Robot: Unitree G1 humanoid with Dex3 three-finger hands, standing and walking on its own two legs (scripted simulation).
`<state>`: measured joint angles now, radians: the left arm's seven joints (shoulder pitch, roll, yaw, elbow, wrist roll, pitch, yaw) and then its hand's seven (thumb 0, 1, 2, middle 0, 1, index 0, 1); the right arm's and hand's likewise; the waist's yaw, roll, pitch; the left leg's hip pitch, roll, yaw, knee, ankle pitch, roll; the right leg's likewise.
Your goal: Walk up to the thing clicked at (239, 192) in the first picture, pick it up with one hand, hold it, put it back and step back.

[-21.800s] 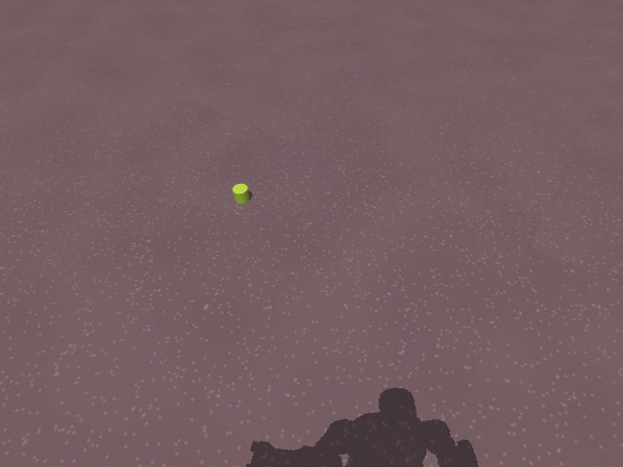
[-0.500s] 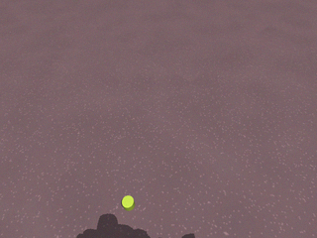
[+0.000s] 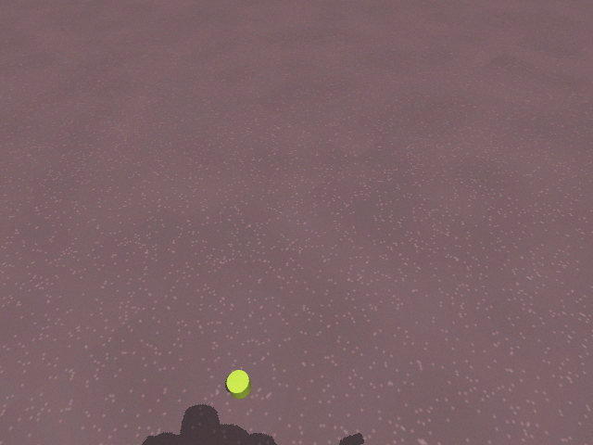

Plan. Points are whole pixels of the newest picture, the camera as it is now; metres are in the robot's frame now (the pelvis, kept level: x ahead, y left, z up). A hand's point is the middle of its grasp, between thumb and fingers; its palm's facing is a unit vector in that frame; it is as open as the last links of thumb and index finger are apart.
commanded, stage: stand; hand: left
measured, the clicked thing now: (239, 384) +0.42 +0.23 -0.75
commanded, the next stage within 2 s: rise first in 1.96 s
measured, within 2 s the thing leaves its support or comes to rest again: neither
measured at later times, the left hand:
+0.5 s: hand out of the picture +0.05 +0.26 -0.16, palm faces -0.03 -0.94 -0.35, open 7.4 cm
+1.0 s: hand out of the picture +0.06 +0.26 -0.16, palm faces -0.03 -0.94 -0.35, open 7.4 cm
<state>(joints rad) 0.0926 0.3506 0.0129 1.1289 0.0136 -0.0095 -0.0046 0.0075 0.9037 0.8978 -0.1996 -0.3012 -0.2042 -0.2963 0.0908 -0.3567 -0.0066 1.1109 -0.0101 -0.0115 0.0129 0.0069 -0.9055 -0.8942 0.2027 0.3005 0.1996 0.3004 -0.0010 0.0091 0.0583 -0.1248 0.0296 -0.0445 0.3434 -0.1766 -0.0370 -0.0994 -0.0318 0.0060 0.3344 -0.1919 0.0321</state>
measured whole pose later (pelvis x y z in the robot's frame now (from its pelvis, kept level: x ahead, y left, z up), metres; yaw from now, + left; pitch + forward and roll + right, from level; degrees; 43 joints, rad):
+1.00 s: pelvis +0.00 +0.00 +0.00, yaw +0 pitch -2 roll +0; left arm 0.13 0.36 0.00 1.12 0.01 -0.01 -0.01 0.01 0.90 0.90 -0.20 -0.30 -0.20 -0.30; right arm 0.12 -0.36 0.00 1.11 -0.01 -0.01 0.02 0.01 -0.91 -0.89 0.20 0.30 0.20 0.30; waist 0.00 0.01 0.06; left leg -0.14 0.03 -0.05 0.36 -0.18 -0.04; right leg -0.12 -0.03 0.00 0.35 -0.19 0.03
